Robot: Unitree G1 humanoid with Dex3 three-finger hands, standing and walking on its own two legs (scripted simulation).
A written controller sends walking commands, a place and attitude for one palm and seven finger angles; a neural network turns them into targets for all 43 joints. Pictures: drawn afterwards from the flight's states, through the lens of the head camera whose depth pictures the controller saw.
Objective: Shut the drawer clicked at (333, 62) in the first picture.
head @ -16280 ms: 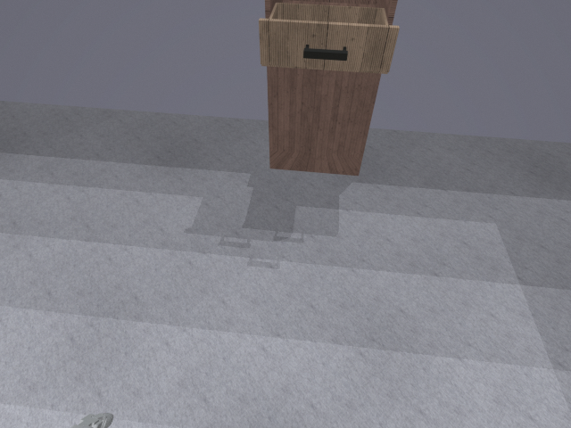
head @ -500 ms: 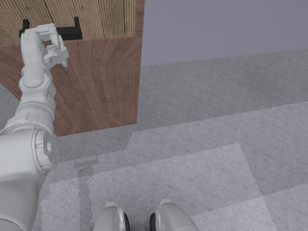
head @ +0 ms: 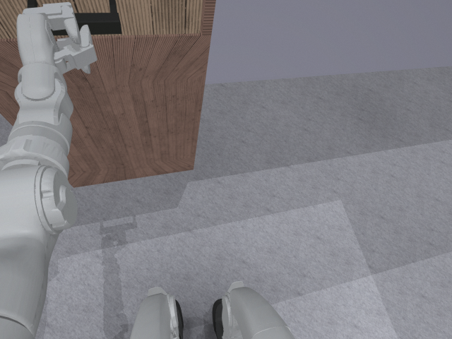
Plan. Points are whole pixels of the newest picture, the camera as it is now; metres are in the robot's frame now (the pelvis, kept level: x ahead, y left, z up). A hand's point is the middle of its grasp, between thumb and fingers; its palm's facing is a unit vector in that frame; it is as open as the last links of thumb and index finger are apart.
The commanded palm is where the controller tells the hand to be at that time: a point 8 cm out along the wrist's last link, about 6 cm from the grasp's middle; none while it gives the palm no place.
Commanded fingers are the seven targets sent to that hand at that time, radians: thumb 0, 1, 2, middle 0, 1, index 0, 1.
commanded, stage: push the drawer shut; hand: left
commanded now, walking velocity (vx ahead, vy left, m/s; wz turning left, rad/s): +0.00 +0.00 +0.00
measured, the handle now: (74, 14) +0.65 +0.16 +0.10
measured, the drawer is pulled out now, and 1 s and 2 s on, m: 0.00 0.00 0.00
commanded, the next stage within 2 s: pull the fist back off the drawer in 0.06 s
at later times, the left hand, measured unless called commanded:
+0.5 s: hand (86, 45) +0.58 +0.14 +0.10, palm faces +0.09 -0.99 -0.04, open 3.2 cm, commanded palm +0.58 +0.16 +0.10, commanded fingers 0.00 0.90 0.90 -1.40 -1.60 -1.40 -1.60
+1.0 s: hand (96, 49) +0.57 +0.13 +0.10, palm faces +0.10 -0.99 -0.02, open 3.1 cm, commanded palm +0.52 +0.18 +0.11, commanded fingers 0.00 0.90 0.90 -1.40 -1.60 -1.40 -1.60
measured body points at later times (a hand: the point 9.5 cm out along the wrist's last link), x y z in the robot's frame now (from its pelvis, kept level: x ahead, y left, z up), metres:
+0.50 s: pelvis +0.00 +0.00 +0.00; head +0.16 +0.04 +0.42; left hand +0.57 +0.20 +0.10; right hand -0.06 -0.25 -0.09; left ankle +0.05 +0.07 -0.65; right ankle +0.02 -0.11 -0.65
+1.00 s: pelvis +0.03 -0.01 +0.02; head +0.17 +0.01 +0.44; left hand +0.56 +0.18 +0.10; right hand +0.01 -0.26 -0.09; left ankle +0.05 +0.07 -0.65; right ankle +0.02 -0.11 -0.65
